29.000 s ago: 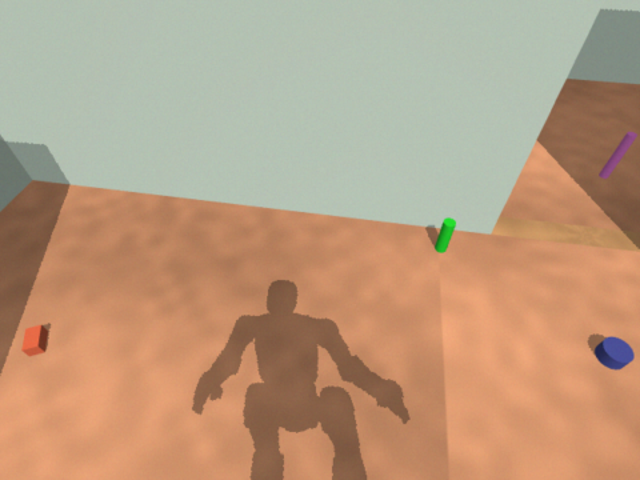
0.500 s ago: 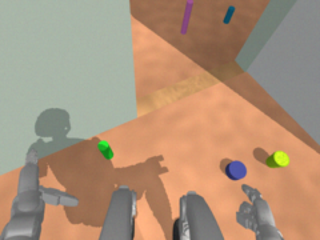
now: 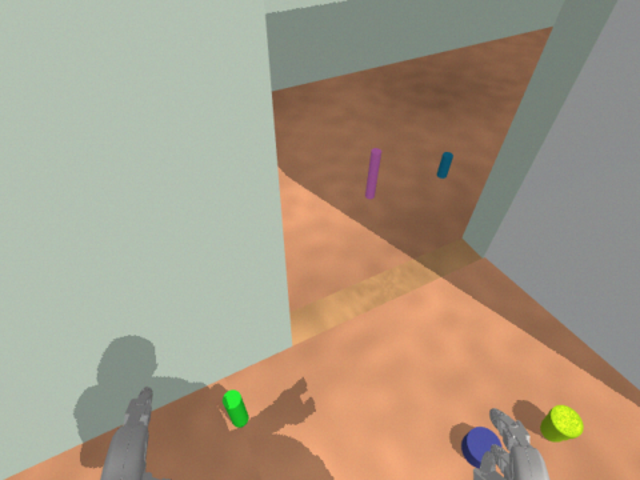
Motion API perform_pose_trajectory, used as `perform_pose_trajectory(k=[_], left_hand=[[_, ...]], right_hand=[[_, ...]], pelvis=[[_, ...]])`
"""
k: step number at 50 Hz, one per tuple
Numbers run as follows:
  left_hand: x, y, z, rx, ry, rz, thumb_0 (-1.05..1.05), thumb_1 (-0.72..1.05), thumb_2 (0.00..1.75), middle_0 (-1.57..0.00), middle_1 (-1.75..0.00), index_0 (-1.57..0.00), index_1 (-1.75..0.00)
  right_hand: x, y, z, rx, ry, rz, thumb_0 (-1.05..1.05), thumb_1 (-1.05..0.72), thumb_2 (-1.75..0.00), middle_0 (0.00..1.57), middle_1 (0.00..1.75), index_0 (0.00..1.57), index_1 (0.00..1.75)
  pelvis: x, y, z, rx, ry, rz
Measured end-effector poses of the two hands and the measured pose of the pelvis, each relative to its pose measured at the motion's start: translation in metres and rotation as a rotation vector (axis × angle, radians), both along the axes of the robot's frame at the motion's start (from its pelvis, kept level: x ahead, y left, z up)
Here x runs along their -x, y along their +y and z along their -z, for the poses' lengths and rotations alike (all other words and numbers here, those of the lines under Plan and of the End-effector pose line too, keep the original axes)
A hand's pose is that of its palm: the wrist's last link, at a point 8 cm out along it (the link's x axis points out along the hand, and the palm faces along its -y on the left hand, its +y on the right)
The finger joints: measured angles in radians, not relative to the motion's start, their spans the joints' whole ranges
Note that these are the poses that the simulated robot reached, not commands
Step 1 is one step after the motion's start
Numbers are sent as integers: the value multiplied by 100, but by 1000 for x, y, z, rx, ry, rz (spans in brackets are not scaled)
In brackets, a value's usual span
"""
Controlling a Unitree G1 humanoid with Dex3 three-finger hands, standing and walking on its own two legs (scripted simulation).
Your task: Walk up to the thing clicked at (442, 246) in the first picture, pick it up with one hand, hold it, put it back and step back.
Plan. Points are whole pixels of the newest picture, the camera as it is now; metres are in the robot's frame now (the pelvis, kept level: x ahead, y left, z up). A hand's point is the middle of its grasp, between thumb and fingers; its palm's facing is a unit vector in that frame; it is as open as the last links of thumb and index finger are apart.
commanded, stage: home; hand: left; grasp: from the side
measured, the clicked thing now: (236, 409) +0.42 +0.23 -0.64
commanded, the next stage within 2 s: stand in 1.50 s
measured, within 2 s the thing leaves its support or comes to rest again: neither
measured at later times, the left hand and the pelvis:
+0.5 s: hand (187, 474) +0.16 +0.17 -0.05, palm faces +0.11 -0.95 -0.28, open 17.7 cm; pelvis +0.00 -0.01 +0.00, yaw +0 degrees
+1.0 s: hand out of the picture +0.15 +0.16 -0.05, palm faces +0.11 -0.95 -0.28, open 17.6 cm; pelvis -0.01 -0.02 +0.00, yaw +0 degrees
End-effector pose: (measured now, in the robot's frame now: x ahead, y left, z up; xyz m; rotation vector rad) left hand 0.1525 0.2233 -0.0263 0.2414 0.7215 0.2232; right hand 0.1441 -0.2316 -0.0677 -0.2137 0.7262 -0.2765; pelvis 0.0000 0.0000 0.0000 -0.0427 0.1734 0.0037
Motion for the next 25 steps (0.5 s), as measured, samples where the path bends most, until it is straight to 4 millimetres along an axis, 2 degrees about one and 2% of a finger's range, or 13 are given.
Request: perform_pose_trajectory(k=[6, 11, 25], left_hand=[[11, 0, -2, 10, 12, -15, -1, -52, 6, -6, -6, -6, -6], [15, 0, -1, 3, 24, -20, -1, -55, 5, -6, -5, -5, -6], [11, -12, -3, 12, 16, 2, -1, -58, 3, -5, -5, -5, -5]], right_hand=[[-16, 2, -11, 5, -59, -46, 1, -90, -90, 20, 31, 20, 30], [-20, -1, -13, 13, -72, -68, 1, -90, -90, 20, 31, 20, 30], [-1, -16, -5, 10, -33, -41, 1, -90, -90, 20, 31, 20, 30]], pelvis=[[1, -3, -3, -4, -19, -8], [2, -7, -4, -7, -27, -12], [4, -14, -5, -13, -35, -7]])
